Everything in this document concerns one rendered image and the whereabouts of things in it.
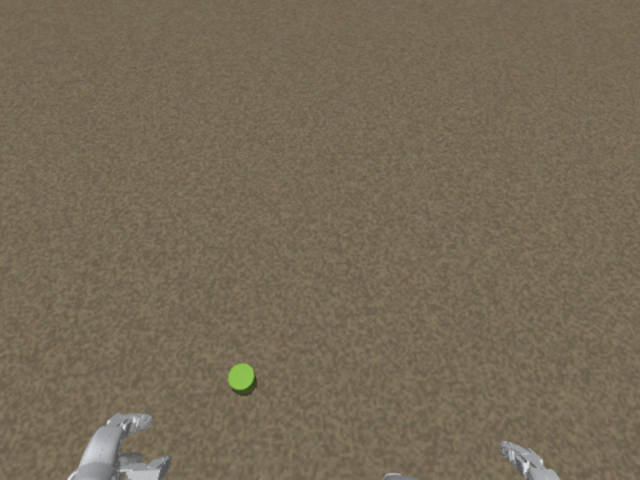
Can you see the tin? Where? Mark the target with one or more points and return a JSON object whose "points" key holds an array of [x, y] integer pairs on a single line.
{"points": [[242, 378]]}

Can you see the left robot arm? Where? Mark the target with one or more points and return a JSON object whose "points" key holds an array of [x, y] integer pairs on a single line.
{"points": [[94, 471]]}

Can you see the right robot hand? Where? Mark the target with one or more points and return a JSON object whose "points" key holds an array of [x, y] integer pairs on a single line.
{"points": [[527, 462]]}

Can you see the left robot hand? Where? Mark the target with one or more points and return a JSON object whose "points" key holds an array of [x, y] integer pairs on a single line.
{"points": [[106, 443]]}

